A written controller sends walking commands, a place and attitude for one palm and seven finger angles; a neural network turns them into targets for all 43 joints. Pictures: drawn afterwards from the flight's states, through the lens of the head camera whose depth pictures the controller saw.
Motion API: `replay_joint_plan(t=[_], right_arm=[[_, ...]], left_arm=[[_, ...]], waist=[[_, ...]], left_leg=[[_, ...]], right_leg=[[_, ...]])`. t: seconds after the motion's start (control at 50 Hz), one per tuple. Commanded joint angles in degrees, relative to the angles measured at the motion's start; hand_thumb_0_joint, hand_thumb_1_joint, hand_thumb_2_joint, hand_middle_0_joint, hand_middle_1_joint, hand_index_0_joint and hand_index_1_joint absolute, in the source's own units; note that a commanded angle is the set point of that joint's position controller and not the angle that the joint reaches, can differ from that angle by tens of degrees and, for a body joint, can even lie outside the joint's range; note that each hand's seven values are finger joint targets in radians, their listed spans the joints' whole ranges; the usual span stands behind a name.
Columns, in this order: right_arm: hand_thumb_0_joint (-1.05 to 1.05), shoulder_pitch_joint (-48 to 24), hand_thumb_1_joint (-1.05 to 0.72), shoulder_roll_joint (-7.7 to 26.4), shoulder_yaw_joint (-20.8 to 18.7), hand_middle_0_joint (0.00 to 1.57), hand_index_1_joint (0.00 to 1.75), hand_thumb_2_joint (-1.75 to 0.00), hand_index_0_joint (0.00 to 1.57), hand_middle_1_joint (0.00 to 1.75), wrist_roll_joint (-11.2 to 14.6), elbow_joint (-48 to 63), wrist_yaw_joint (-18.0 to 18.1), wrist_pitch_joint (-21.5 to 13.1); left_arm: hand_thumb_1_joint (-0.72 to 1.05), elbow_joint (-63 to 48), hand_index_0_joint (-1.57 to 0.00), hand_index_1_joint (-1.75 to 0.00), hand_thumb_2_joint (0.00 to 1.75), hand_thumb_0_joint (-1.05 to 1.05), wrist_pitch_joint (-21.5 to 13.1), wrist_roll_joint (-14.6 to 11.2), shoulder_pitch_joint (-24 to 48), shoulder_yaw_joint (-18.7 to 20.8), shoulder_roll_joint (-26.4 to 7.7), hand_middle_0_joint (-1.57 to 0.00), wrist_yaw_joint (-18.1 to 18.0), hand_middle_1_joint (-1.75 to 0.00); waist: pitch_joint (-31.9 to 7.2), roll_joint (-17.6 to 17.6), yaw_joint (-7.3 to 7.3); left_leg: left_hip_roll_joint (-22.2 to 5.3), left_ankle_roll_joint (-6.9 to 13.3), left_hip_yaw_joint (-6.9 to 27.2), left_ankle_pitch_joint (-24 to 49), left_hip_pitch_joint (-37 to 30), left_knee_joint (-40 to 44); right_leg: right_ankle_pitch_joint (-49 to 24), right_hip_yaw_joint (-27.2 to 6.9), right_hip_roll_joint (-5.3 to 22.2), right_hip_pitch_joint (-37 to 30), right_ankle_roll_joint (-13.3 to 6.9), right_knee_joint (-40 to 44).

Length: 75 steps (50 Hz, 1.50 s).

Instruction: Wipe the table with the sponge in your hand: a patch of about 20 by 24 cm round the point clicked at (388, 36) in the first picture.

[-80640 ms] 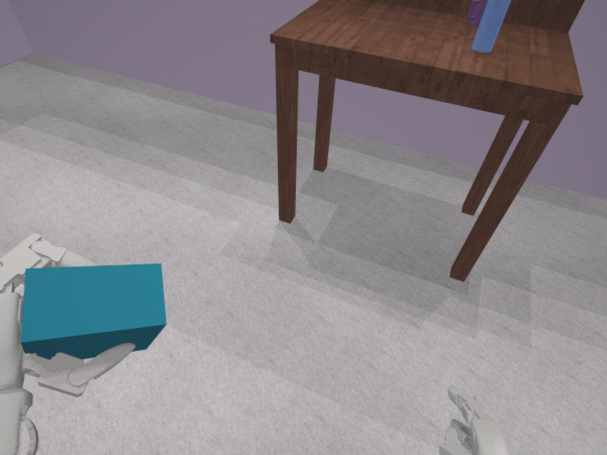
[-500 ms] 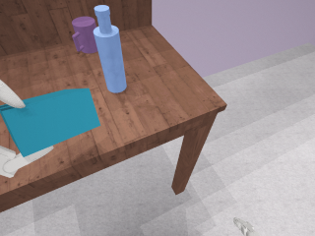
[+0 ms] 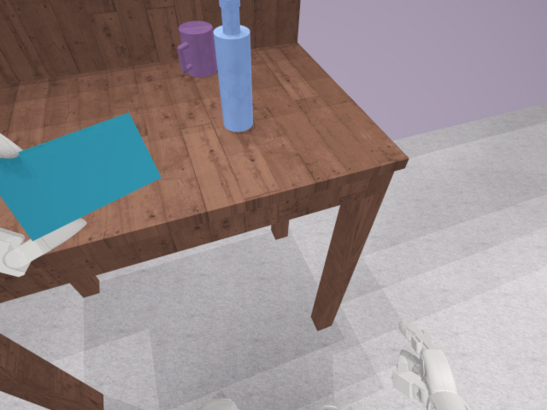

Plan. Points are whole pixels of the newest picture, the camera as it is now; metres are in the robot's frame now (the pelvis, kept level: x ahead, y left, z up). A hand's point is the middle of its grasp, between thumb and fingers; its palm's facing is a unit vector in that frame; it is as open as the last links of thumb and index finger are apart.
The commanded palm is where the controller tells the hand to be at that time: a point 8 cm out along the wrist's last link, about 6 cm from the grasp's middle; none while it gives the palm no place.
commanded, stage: step back with the hand held close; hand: left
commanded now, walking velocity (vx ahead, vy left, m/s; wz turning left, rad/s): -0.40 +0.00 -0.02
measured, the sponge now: (91, 164) +0.28 +0.20 +0.26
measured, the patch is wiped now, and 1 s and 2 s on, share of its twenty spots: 1.00 1.00 1.00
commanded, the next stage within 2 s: stop stepping back and stand still in 0.38 s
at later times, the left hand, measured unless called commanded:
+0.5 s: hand out of the picture +0.12 +0.18 +0.29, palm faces +0.41 -0.82 -0.39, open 9.7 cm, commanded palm +0.03 +0.26 +0.30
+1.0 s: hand out of the picture +0.00 +0.21 +0.27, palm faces +0.48 -0.83 -0.29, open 9.7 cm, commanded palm -0.07 +0.25 +0.30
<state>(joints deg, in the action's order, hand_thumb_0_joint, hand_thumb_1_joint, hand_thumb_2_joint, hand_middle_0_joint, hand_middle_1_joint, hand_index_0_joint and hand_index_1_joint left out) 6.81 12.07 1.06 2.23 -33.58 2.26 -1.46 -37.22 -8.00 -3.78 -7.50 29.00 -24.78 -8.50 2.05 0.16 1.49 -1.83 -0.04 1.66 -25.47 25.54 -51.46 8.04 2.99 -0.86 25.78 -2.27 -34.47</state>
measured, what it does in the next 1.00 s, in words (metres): walks backwards: left foot, then right foot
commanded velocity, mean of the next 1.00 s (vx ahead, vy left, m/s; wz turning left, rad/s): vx -0.06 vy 0.04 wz -0.03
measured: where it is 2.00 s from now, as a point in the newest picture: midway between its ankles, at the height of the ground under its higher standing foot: outside the picture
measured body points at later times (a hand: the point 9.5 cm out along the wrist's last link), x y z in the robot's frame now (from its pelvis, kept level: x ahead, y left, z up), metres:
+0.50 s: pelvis -0.14 -0.02 +0.01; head -0.08 -0.03 +0.46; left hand +0.10 +0.23 +0.31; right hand +0.02 -0.25 -0.09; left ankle -0.12 +0.13 -0.67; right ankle -0.11 -0.12 -0.72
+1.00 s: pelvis -0.24 -0.03 +0.02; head -0.26 -0.03 +0.47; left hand -0.03 +0.25 +0.29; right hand -0.09 -0.27 -0.07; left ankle -0.23 +0.10 -0.69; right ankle -0.16 -0.11 -0.72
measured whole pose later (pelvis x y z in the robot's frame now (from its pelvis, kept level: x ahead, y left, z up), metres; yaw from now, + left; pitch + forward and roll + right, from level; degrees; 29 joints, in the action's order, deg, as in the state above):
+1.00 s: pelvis -0.24 -0.03 +0.02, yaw -2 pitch -1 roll +1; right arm 12.4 12.3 0.8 1.9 -35.5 1.6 -0.1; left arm -30.0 -6.4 -3.8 -13.8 26.6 -21.9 -7.8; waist -1.9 -0.3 -1.2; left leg -1.9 2.1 -3.6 -22.0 19.6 -44.0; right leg 11.0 2.0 -0.8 20.3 -3.3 -29.9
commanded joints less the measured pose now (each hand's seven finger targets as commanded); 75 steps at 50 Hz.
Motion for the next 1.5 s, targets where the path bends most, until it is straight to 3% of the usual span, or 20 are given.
replay_joint_plan(t=[0.0, 0.08, 0.12, 0.18, 0.24, 0.36, 0.42, 0.58, 0.66, 0.76, 0.8, 0.84, 0.96, 1.02, 1.06, 1.18, 1.22, 1.26, 1.34, 1.48], right_arm=[[0.00, -3.61, -0.90, 5.31, -1.69, 0.20, 0.30, -0.90, 0.20, 0.30, -0.38, 7.77, 0.15, -0.52], [0.00, -2.84, -0.90, 6.46, -1.50, 0.20, 0.30, -0.90, 0.20, 0.30, -1.15, 9.75, 0.73, 0.24], [0.00, -2.90, -0.90, 8.05, -2.56, 0.20, 0.30, -0.90, 0.20, 0.30, -1.53, 11.69, 1.03, -2.25], [0.00, 1.52, -0.90, 6.72, -3.79, 0.20, 0.30, -0.90, 0.20, 0.30, -1.04, 8.58, -0.18, -5.28], [0.00, 1.61, -0.90, 6.68, -4.68, 0.20, 0.30, -0.90, 0.20, 0.30, 0.10, 6.30, -1.31, -6.09], [0.00, 0.07, -0.90, 8.58, -3.74, 0.20, 0.30, -0.90, 0.20, 0.30, -0.35, 7.05, -1.39, -5.08], [0.00, -2.33, -0.90, 5.67, -3.96, 0.20, 0.30, -0.90, 0.20, 0.30, 1.34, 9.13, -0.72, -4.15], [0.00, -1.14, -0.90, 4.19, -3.42, 0.20, 0.30, -0.90, 0.20, 0.30, 0.42, 11.56, -0.03, -1.78], [0.00, -0.66, -0.90, 8.62, -4.83, 0.20, 0.30, -0.90, 0.20, 0.30, 0.38, 8.41, 0.79, -4.58], [0.00, 0.52, -0.90, 8.62, -4.14, 0.20, 0.30, -0.90, 0.20, 0.30, 0.79, 6.39, 0.38, -3.86], [0.00, -1.10, -0.90, 8.86, -5.04, 0.20, 0.30, -0.90, 0.20, 0.30, 0.77, 6.78, 0.39, -2.64], [0.00, -3.48, -0.90, 7.65, -4.39, 0.20, 0.30, -0.90, 0.20, 0.30, 0.45, 5.31, -0.23, -2.43], [0.00, -2.38, -0.90, 5.64, -2.14, 0.20, 0.30, -0.90, 0.20, 0.30, -1.08, 9.20, 0.53, -2.71], [0.00, -2.07, -0.90, 6.45, -1.33, 0.20, 0.30, -0.90, 0.20, 0.30, -1.50, 9.43, 0.65, -5.89], [0.00, -2.18, -0.90, 5.38, -2.39, 0.20, 0.30, -0.90, 0.20, 0.30, -1.53, 8.27, 0.36, -7.28], [0.00, -1.94, -0.90, 6.79, -1.95, 0.20, 0.30, -0.90, 0.20, 0.30, -0.58, 6.89, 0.37, -4.43], [0.00, -1.32, -0.90, 6.28, -3.07, 0.20, 0.30, -0.90, 0.20, 0.30, 0.32, 7.35, -0.16, -3.44], [0.00, -1.87, -0.90, 5.91, -2.65, 0.20, 0.30, -0.90, 0.20, 0.30, 0.34, 6.15, -1.26, -3.89], [0.00, -4.38, -0.90, 5.42, -2.54, 0.20, 0.30, -0.90, 0.20, 0.30, -0.26, 8.91, -0.56, -3.15], [0.00, -3.54, -0.90, 6.59, -2.94, 0.20, 0.30, -0.90, 0.20, 0.30, -0.47, 8.55, -0.23, -5.89]], left_arm=[[0.10, -10.04, -1.20, -1.60, 1.30, 0.00, -0.70, -0.09, 4.51, 1.77, -12.17, -1.20, 0.67, -1.60], [0.10, -20.09, -1.20, -1.60, 1.30, 0.00, -1.53, -1.38, -0.48, 4.65, -13.78, -1.20, 0.01, -1.60], [0.10, -27.32, -1.20, -1.60, 1.30, 0.00, -3.34, -1.13, 4.64, 5.81, -13.33, -1.20, -1.47, -1.60], [0.10, -25.56, -1.20, -1.60, 1.30, 0.00, -2.54, -1.17, -0.69, 8.59, -14.59, -1.20, -2.26, -1.60], [0.10, -20.32, -1.20, -1.60, 1.30, 0.00, -1.52, -1.41, 1.19, 7.23, -11.08, -1.20, -1.95, -1.60], [0.10, -9.21, -1.20, -1.60, 1.30, 0.00, -2.50, 0.15, 6.77, 3.97, -11.30, -1.20, 0.29, -1.60], [0.10, -10.41, -1.20, -1.60, 1.30, 0.00, -4.08, -0.28, 1.57, 4.55, -14.50, -1.20, 0.97, -1.60], [0.10, -26.49, -1.20, -1.60, 1.30, 0.00, -5.11, -2.14, -19.15, 13.67, -16.11, -1.20, -2.54, -1.60], [0.10, -23.40, -1.20, -1.60, 1.30, 0.00, -4.79, -1.78, -9.09, 13.05, -16.22, -1.20, -3.05, -1.60], [0.10, -2.72, -1.20, -1.60, 1.30, 0.00, -1.91, 0.87, 1.40, 7.36, -14.38, -1.20, -2.24, -1.60], [0.10, 3.56, -1.20, -1.60, 1.30, 0.00, -0.80, 0.56, 5.23, 3.73, -13.70, -1.20, -0.16, -1.60], [0.10, 4.89, -1.20, -1.60, 1.30, 0.00, -1.58, 0.82, 11.04, 0.86, -10.51, -1.20, 1.23, -1.60], [0.10, -15.02, -1.20, -1.60, 1.30, 0.00, -3.91, -0.23, -1.76, 1.35, -12.25, -1.20, -0.05, -1.60], [0.10, -23.84, -1.20, -1.60, 1.30, 0.00, -4.77, 0.50, 1.16, 3.88, -13.58, -1.20, -1.95, -1.60], [0.10, -20.52, -1.20, -1.60, 1.30, 0.00, -4.52, 1.32, 4.27, 7.94, -17.14, -1.20, -2.26, -1.60], [0.10, 1.45, -1.20, -1.60, 1.30, 0.00, -1.01, 0.94, 6.46, 3.27, -11.94, -1.20, -1.61, -1.60], [0.10, 3.33, -1.20, -1.60, 1.30, 0.00, -0.97, 0.54, 7.45, 2.62, -13.59, -1.20, 0.11, -1.60], [0.10, 1.86, -1.20, -1.60, 1.30, 0.00, -2.23, 0.20, 9.91, 2.46, -12.60, -1.20, 0.55, -1.60], [0.10, -9.77, -1.20, -1.60, 1.30, 0.00, -3.53, -0.90, -0.08, 3.67, -12.18, -1.20, 0.51, -1.60], [0.10, -21.31, -1.20, -1.60, 1.30, 0.00, -5.16, 0.31, -4.94, 8.77, -15.08, -1.20, -2.45, -1.60]], waist=[[-7.83, -7.60, -2.85], [-10.40, 0.88, -2.80], [-9.14, 27.02, -3.12], [-13.96, 12.64, -2.77], [-13.79, 15.13, -2.33], [-9.71, 7.37, -2.49], [-13.63, -17.99, -1.97], [-18.57, -3.82, -3.68], [-9.38, 18.37, -3.54], [-7.41, 6.11, -1.82], [-2.91, -18.33, -2.95], [-0.45, -8.19, -4.57], [-10.11, -5.66, -2.92], [-7.48, 20.67, -2.72], [-9.75, 13.21, -0.32], [-2.71, 7.19, -0.88], [-3.24, -17.74, -1.87], [-7.93, -5.67, -3.02], [-6.50, -7.44, -2.47], [-11.64, 13.88, -1.03]], left_leg=[[-2.90, 1.16, -0.69, -0.59, -8.59, -6.71], [-4.17, 2.85, 0.91, -3.12, -11.63, 25.12], [-21.98, 9.81, 18.21, 1.59, -0.08, 40.78], [-19.35, 8.21, 6.74, 42.61, -13.50, 28.21], [-15.57, 4.64, 0.47, 47.10, -21.77, 25.61], [-11.37, 1.07, 1.79, 26.47, -12.13, 16.65], [-1.00, -2.11, 0.60, -3.94, 1.35, -13.32], [-1.41, 1.11, -3.01, 8.98, -13.55, 24.12], [-16.33, 8.82, 12.71, 1.81, -10.51, 37.67], [-4.63, 3.77, -0.28, -6.29, 0.75, 18.59], [2.35, 1.53, -1.53, -6.10, 6.80, -9.47], [-0.55, 1.30, 1.25, 2.76, 4.26, -13.85], [-0.17, 3.47, -5.96, 1.02, -18.48, 19.93], [-17.87, 11.55, 21.89, -23.55, -9.17, 46.30], [-17.53, 11.15, 14.91, -12.12, -4.76, 44.19], [-6.65, 3.09, 0.69, -12.09, 3.69, 25.71], [-0.18, 0.54, -4.04, -1.74, 9.65, -5.31], [-2.63, 0.18, 0.11, 2.48, 6.73, -8.40], [-2.66, 1.23, -3.01, 9.45, -8.71, 13.72], [-8.55, 4.47, 5.14, 20.88, -13.66, 28.95]], right_leg=[[11.35, -15.60, 18.64, 4.98, -3.85, 20.14], [16.63, -9.49, 11.29, 2.83, -0.30, 9.69], [20.71, -1.90, -2.27, 1.06, 3.43, -22.86], [22.35, -6.79, -1.94, 9.96, 3.47, -37.16], [19.09, -2.45, -1.71, 5.31, 4.38, -18.06], [-7.16, -1.47, 0.16, -12.77, 3.63, 16.95], [-45.15, -16.62, 20.45, -16.50, -4.13, 14.72], [-2.98, -12.38, 10.90, -12.19, -1.49, 7.76], [19.49, -3.17, -3.16, -0.26, 3.59, -14.71], [10.42, -5.91, 0.79, -17.66, 1.74, 9.27], [22.50, -33.18, 17.20, -10.97, -3.14, 26.61], [36.49, -32.95, 17.34, -2.00, -2.15, 29.37], [31.51, -12.41, 11.95, 0.63, -2.55, 18.12], [20.55, 0.11, -2.71, 1.75, 2.61, -19.41], [17.19, -4.85, 0.57, -0.88, 1.86, -31.42], [13.06, 1.07, -0.97, -21.09, 0.51, 12.13], [7.65, -27.75, 16.74, -19.75, -6.56, 24.01], [-2.11, -25.35, 20.15, -18.80, -7.33, 20.78], [4.31, -12.08, 14.76, -10.37, -4.47, 16.73], [3.66, -2.57, 1.17, -13.26, 2.32, 1.93]])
